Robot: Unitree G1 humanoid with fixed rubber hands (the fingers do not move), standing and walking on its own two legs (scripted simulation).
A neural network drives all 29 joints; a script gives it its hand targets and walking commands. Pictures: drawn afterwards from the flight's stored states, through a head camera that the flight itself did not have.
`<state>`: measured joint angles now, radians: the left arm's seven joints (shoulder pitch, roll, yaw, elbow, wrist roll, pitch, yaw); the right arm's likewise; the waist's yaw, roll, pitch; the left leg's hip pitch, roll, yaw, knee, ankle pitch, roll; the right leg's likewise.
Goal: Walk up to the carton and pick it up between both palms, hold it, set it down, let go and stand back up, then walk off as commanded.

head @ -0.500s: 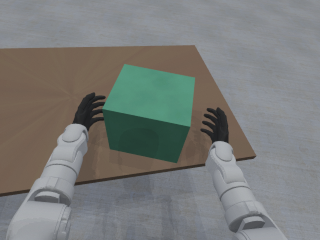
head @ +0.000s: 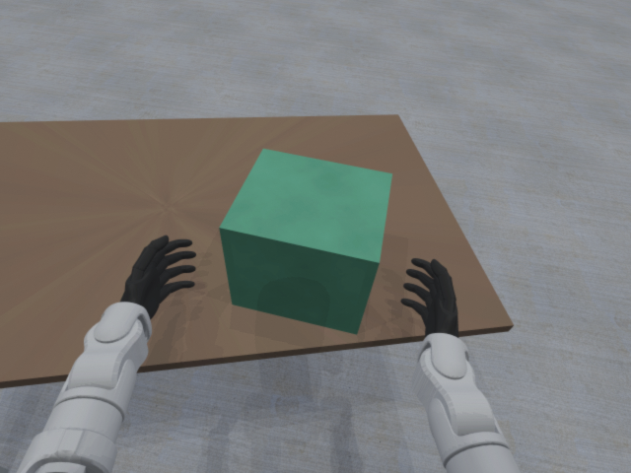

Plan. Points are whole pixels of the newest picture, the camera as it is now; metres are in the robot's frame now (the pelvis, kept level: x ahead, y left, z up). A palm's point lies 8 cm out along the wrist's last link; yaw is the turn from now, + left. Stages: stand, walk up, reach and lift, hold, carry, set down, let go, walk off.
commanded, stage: set down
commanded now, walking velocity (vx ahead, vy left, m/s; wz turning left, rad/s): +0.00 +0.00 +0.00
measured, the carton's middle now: (309, 241) +0.48 +0.03 +0.01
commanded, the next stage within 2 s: none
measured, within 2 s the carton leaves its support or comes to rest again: neither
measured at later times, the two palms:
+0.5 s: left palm (105, 354) +0.26 +0.27 +0.03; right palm (449, 380) +0.25 -0.14 +0.03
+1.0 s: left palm (103, 409) +0.20 +0.25 +0.03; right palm (475, 418) +0.21 -0.16 +0.02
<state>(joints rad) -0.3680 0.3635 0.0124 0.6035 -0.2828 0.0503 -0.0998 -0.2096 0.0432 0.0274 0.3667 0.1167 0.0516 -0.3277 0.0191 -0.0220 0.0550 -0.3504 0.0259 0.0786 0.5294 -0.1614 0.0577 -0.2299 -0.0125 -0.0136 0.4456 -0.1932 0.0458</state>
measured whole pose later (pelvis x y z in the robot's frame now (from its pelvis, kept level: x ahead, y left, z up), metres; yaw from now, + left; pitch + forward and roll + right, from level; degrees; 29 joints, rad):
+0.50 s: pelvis +0.02 +0.01 +0.00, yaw -1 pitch -7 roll -2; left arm 0.06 0.40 0.02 0.17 -0.32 0.11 -0.11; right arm 0.22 0.04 0.08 0.03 0.12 0.07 -0.31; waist 0.09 -0.01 0.13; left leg -0.18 0.01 0.10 0.52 -0.22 0.06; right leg -0.06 -0.02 0.02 0.41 -0.23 0.04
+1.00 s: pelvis +0.04 -0.01 +0.01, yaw +0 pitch -7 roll -1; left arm 0.35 0.37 0.01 -0.02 -0.24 0.11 -0.09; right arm 0.50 -0.03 0.11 -0.10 0.14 0.06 -0.24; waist 0.11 0.01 0.11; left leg -0.12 0.00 0.08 0.44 -0.20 0.04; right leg -0.01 -0.01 0.02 0.36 -0.23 0.03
